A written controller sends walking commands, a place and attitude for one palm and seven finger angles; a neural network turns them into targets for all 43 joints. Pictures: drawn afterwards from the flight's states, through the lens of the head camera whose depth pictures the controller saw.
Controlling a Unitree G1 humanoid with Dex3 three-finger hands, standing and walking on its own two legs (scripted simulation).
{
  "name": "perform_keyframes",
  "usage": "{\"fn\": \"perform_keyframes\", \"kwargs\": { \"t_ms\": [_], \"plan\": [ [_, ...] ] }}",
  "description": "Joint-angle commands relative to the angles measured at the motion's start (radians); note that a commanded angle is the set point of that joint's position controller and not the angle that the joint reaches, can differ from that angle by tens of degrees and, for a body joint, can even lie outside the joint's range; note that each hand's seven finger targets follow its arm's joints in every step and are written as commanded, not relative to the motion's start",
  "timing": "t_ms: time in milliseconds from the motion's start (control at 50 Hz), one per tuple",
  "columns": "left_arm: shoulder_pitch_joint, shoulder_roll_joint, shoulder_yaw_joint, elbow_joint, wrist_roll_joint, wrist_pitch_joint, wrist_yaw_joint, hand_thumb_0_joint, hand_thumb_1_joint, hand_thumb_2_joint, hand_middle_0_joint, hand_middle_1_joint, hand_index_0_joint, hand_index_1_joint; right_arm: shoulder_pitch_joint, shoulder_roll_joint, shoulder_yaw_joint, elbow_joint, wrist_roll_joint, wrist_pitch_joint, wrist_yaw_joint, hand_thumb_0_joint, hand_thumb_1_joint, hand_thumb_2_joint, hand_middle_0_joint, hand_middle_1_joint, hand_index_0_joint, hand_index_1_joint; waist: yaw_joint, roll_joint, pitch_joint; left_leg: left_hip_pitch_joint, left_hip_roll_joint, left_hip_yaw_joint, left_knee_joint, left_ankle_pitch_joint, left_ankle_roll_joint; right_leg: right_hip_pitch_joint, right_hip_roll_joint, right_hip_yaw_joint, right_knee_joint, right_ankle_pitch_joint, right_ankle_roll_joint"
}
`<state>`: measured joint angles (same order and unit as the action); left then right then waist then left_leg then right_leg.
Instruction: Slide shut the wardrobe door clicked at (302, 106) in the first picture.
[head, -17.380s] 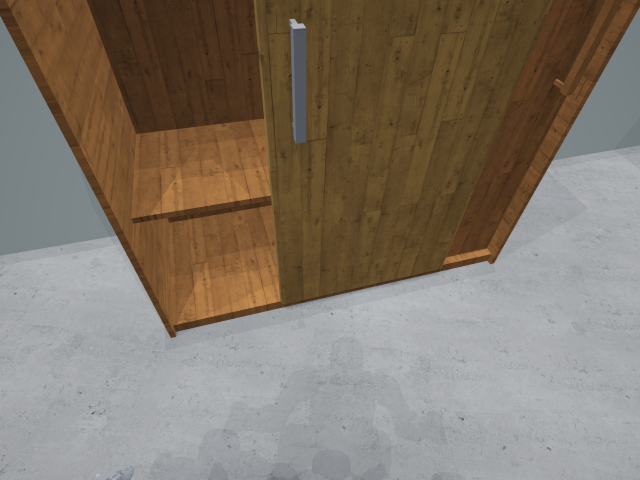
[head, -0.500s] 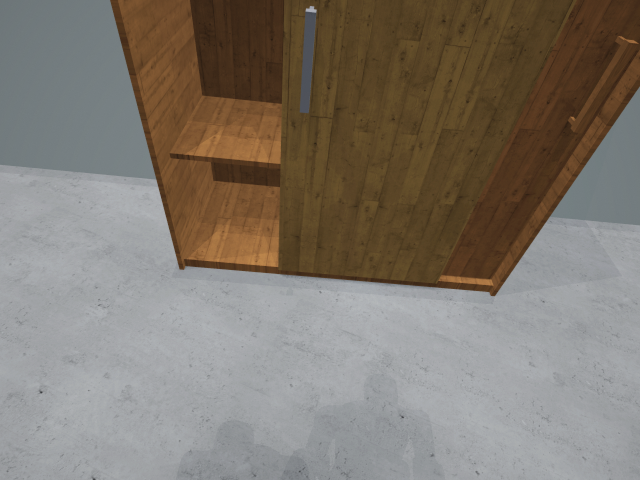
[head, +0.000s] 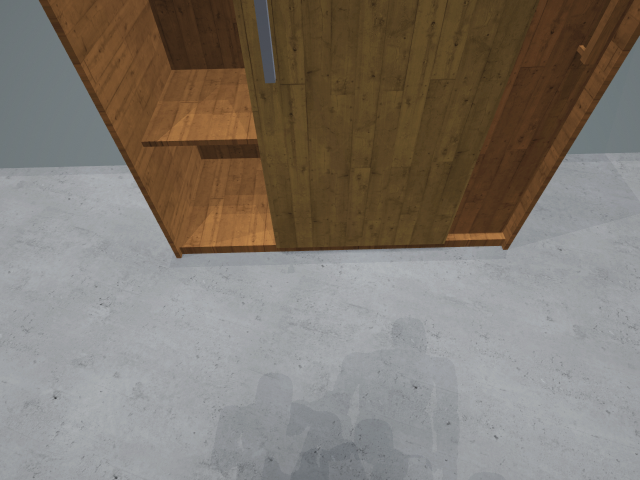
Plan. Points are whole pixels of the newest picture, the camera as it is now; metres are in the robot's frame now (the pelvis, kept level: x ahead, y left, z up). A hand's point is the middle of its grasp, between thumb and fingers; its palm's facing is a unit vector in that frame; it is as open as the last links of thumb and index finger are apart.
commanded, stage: look again from close up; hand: right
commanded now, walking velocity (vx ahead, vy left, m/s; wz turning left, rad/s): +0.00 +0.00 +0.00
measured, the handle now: (264, 23) +0.94 +0.13 +0.11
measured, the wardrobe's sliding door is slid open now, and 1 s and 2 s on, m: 0.38 0.38 0.38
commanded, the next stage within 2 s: shuffle to correct the standing spot in 0.58 s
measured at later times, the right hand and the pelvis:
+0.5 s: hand out of the picture +0.02 -0.17 -0.16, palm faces +0.01 +0.98 -0.19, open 7.3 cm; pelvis +0.01 +0.00 +0.01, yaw +1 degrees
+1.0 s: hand out of the picture -0.02 -0.13 -0.17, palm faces +0.06 +0.98 -0.16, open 7.4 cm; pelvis +0.04 +0.03 +0.00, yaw +0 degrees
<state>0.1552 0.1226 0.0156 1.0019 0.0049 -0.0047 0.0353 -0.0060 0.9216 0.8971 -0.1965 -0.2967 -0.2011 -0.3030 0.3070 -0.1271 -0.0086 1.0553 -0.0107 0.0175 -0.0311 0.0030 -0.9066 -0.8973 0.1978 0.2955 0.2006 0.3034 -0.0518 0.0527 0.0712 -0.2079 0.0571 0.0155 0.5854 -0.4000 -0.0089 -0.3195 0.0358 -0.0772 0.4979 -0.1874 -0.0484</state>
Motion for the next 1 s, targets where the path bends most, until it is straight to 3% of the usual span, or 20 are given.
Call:
{"fn": "perform_keyframes", "kwargs": {
  "t_ms": [0, 40, 80, 100, 180, 260, 420, 660, 700, 760, 820, 880, 920, 940, 960, 980],
  "plan": [
    [0.055, 0.134, 0.019, -0.027, 0.002, -0.013, 0.014, 0.000, 0.900, 0.900, -0.200, -0.300, -0.200, -0.300, 0.104, -0.069, -0.007, -0.007, -0.003, -0.017, -0.004, 0.000, -0.900, -0.900, 0.200, 0.300, 0.200, 0.300, 0.012, -0.121, -0.143, -0.018, 0.021, -0.013, -0.086, 0.066, -0.002, 0.206, -0.228, 0.213, -0.134, 0.420, -0.084],
    [0.049, 0.129, 0.021, -0.023, -0.002, -0.013, 0.008, 0.000, 0.900, 0.900, -0.200, -0.300, -0.200, -0.300, 0.084, -0.081, -0.005, -0.006, -0.006, -0.027, -0.003, 0.000, -0.900, -0.900, 0.200, 0.300, 0.200, 0.300, 0.026, -0.019, -0.146, 0.006, 0.040, -0.049, -0.181, 0.231, 0.003, 0.206, -0.173, 0.167, -0.104, 0.303, -0.036],
    [0.051, 0.126, 0.023, -0.012, 0.000, -0.010, 0.001, 0.000, 0.900, 0.900, -0.200, -0.300, -0.200, -0.300, 0.045, -0.091, -0.005, -0.014, -0.004, -0.030, -0.003, 0.000, -0.900, -0.900, 0.200, 0.300, 0.200, 0.300, 0.040, 0.021, -0.122, -0.005, 0.051, -0.059, -0.198, 0.253, 0.010, 0.198, -0.153, 0.150, -0.114, 0.188, -0.010],
    [0.060, 0.125, 0.024, -0.006, 0.001, -0.009, -0.001, 0.000, 0.900, 0.900, -0.200, -0.300, -0.200, -0.300, 0.032, -0.092, -0.004, -0.017, -0.006, -0.030, -0.004, 0.000, -0.900, -0.900, 0.200, 0.300, 0.200, 0.300, 0.045, 0.034, -0.108, 0.003, 0.049, -0.055, -0.195, 0.269, 0.012, 0.186, -0.152, 0.148, -0.118, 0.196, -0.007],
    [0.064, 0.121, 0.015, 0.018, 0.005, -0.010, -0.007, 0.000, 0.900, 0.900, -0.200, -0.300, -0.200, -0.300, 0.022, -0.105, -0.007, -0.024, -0.005, -0.026, -0.002, 0.000, -0.900, -0.900, 0.200, 0.300, 0.200, 0.300, 0.043, -0.042, -0.060, -0.016, 0.047, -0.055, -0.223, 0.177, 0.015, 0.157, -0.149, 0.151, -0.175, 0.059, 0.003],
    [0.073, 0.120, 0.010, 0.032, 0.005, -0.012, -0.009, 0.000, 0.900, 0.900, -0.200, -0.300, -0.200, -0.300, 0.025, -0.115, -0.006, -0.017, -0.005, -0.027, 0.000, 0.000, -0.900, -0.900, 0.200, 0.300, 0.200, 0.300, 0.040, -0.032, -0.025, -0.017, 0.047, -0.054, -0.239, 0.163, 0.019, 0.134, -0.142, 0.157, -0.195, 0.017, 0.008],
    [0.122, 0.121, -0.002, 0.075, 0.002, -0.020, -0.007, 0.000, 0.900, 0.900, -0.200, -0.300, -0.200, -0.300, 0.042, -0.119, -0.002, 0.005, 0.000, -0.034, -0.001, 0.000, -0.900, -0.900, 0.200, 0.300, 0.200, 0.300, 0.042, -0.049, -0.048, 0.013, 0.056, -0.058, -0.250, 0.209, 0.026, 0.169, -0.141, 0.138, -0.177, 0.111, 0.011],
    [0.186, 0.098, -0.009, 0.124, -0.001, -0.018, 0.000, 0.000, 0.900, 0.900, -0.200, -0.300, -0.200, -0.300, 0.090, -0.089, 0.008, 0.047, 0.006, -0.036, -0.006, 0.000, -0.900, -0.900, 0.200, 0.300, 0.200, 0.300, 0.048, -0.047, 0.003, -0.007, 0.049, -0.063, -0.273, 0.169, 0.036, 0.156, -0.132, 0.128, -0.172, 0.059, 0.017],
    [0.211, 0.104, -0.003, 0.138, 0.004, -0.013, -0.002, 0.000, 0.900, 0.900, -0.200, -0.300, -0.200, -0.300, 0.108, -0.086, 0.007, 0.059, 0.001, -0.036, -0.003, 0.000, -0.900, -0.900, 0.200, 0.300, 0.200, 0.300, 0.054, -0.018, -0.007, -0.014, 0.033, -0.042, -0.262, 0.049, 0.041, 0.157, -0.132, 0.125, -0.162, -0.092, 0.013],
    [0.213, 0.117, 0.017, 0.132, 0.013, -0.001, -0.006, 0.000, 0.900, 0.900, -0.200, -0.300, -0.200, -0.300, 0.115, -0.078, -0.005, 0.052, -0.007, -0.026, 0.006, 0.000, -0.900, -0.900, 0.200, 0.300, 0.200, 0.300, 0.059, -0.064, 0.053, -0.101, 0.002, -0.018, -0.209, -0.148, 0.051, 0.091, -0.154, 0.170, -0.206, -0.365, -0.003],
    [0.219, 0.130, 0.035, 0.116, 0.017, 0.001, -0.008, 0.000, 0.900, 0.900, -0.200, -0.300, -0.200, -0.300, 0.143, -0.061, -0.013, 0.042, -0.015, -0.026, 0.015, 0.000, -0.900, -0.900, 0.200, 0.300, 0.200, 0.300, 0.055, -0.118, 0.084, -0.132, -0.030, 0.026, -0.109, -0.152, 0.057, 0.031, -0.201, 0.246, -0.253, -0.505, -0.040],
    [0.224, 0.135, 0.046, 0.104, 0.018, -0.008, -0.007, 0.000, 0.900, 0.900, -0.200, -0.300, -0.200, -0.300, 0.180, -0.038, -0.018, 0.045, -0.015, -0.037, 0.021, 0.000, -0.900, -0.900, 0.200, 0.300, 0.200, 0.300, 0.045, -0.126, 0.058, -0.109, -0.038, 0.045, -0.065, -0.088, 0.065, 0.013, -0.229, 0.274, -0.239, -0.500, -0.069],
    [0.199, 0.117, 0.047, 0.089, 0.016, -0.015, -0.009, 0.000, 0.900, 0.900, -0.200, -0.300, -0.200, -0.300, 0.217, -0.044, -0.023, 0.053, -0.014, -0.047, 0.023, 0.000, -0.900, -0.900, 0.200, 0.300, 0.200, 0.300, 0.027, -0.067, 0.032, -0.028, -0.004, -0.009, -0.153, -0.090, 0.081, -0.041, -0.186, 0.204, -0.141, -0.416, -0.048],
    [0.168, 0.089, 0.043, 0.075, 0.013, -0.020, -0.011, 0.000, 0.900, 0.900, -0.200, -0.300, -0.200, -0.300, 0.242, -0.062, -0.028, 0.061, -0.012, -0.053, 0.019, 0.000, -0.900, -0.900, 0.200, 0.300, 0.200, 0.300, 0.011, 0.018, 0.044, 0.025, 0.046, -0.103, -0.237, -0.119, 0.105, -0.111, -0.132, 0.134, -0.023, -0.336, -0.025],
    [0.134, 0.053, 0.032, 0.052, 0.011, -0.026, -0.016, 0.000, 0.900, 0.900, -0.200, -0.300, -0.200, -0.300, 0.267, -0.098, -0.037, 0.072, -0.010, -0.056, 0.012, 0.000, -0.900, -0.900, 0.200, 0.300, 0.200, 0.300, -0.001, 0.149, 0.057, 0.109, 0.134, -0.235, -0.333, -0.160, 0.148, -0.220, -0.064, 0.020, 0.141, -0.245, 0.001],
    [0.066, 0.040, 0.031, 0.023, 0.015, -0.033, -0.022, 0.000, 0.900, 0.900, -0.200, -0.300, -0.200, -0.300, 0.301, -0.118, -0.046, 0.081, -0.010, -0.060, 0.004, 0.000, -0.900, -0.900, 0.200, 0.300, 0.200, 0.300, -0.018, 0.219, 0.094, 0.161, 0.220, -0.348, -0.392, -0.063, 0.195, -0.338, -0.048, -0.038, 0.288, -0.241, 0.014]
  ]
}}
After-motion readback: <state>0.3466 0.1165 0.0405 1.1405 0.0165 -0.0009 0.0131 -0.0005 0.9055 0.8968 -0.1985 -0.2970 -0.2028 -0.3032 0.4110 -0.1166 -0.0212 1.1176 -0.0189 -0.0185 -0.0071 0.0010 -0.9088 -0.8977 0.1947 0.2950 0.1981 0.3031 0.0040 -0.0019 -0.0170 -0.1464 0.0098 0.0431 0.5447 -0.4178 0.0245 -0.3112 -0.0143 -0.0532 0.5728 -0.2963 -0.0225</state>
